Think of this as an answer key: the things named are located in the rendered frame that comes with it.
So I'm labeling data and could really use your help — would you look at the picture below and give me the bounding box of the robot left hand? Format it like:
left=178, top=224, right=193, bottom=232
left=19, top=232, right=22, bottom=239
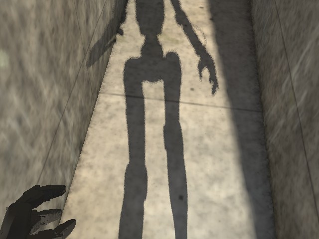
left=0, top=184, right=77, bottom=239

